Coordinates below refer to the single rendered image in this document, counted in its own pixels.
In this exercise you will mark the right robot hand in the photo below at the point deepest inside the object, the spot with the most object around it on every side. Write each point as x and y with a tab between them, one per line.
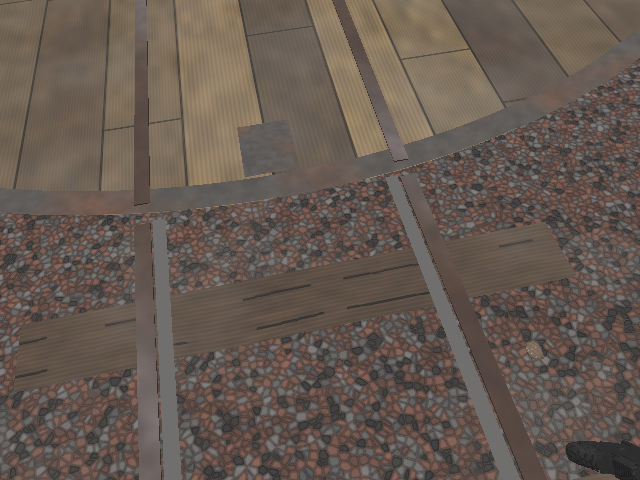
621	460

